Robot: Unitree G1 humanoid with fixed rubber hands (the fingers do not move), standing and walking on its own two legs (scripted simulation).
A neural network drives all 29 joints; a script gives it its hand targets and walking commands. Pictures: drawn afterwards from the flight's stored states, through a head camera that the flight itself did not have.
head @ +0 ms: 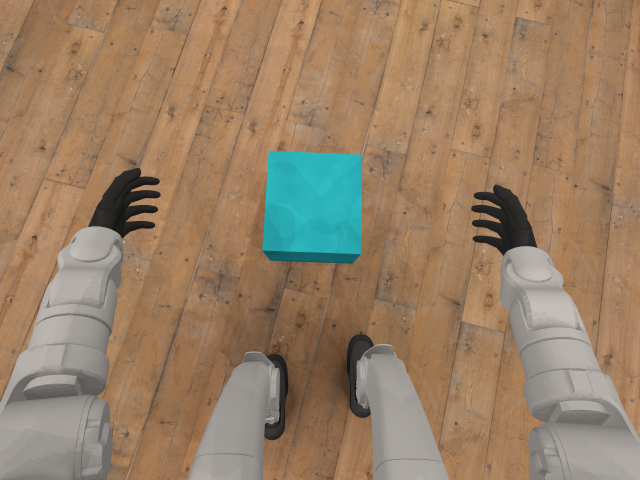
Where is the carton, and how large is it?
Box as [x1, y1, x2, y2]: [262, 151, 361, 263]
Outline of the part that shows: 269,151 262,250 270,260 352,263 360,254 361,155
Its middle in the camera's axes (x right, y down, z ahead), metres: -0.02 -0.06 +1.01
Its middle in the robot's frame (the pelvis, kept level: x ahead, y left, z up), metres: +0.55 +0.02 -0.60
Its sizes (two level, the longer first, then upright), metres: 0.249 0.231 0.180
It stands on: the floor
